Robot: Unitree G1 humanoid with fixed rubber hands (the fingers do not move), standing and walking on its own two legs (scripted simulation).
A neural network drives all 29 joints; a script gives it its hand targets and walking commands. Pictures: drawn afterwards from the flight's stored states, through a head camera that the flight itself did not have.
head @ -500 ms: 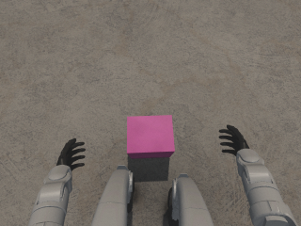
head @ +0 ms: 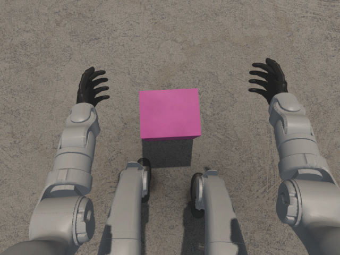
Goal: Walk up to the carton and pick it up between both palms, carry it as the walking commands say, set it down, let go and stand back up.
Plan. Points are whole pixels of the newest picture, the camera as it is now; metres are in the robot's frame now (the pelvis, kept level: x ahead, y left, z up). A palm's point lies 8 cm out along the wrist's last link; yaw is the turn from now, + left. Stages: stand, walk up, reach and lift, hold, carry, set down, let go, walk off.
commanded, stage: reach and lift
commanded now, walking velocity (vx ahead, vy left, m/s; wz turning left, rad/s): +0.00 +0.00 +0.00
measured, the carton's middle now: (169, 117) +0.45 +0.03 -0.53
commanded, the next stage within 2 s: none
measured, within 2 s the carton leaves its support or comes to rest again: neither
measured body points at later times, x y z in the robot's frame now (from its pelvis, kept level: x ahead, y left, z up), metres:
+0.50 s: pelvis +0.03 +0.01 -0.04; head +0.31 +0.01 +0.30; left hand +0.45 +0.21 -0.18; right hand +0.49 -0.20 -0.17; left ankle +0.12 +0.13 -0.61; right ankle +0.07 -0.13 -0.61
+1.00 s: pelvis -0.02 +0.00 -0.19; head +0.30 -0.01 +0.13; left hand +0.45 +0.21 -0.33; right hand +0.49 -0.19 -0.33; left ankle +0.12 +0.13 -0.61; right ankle +0.07 -0.13 -0.61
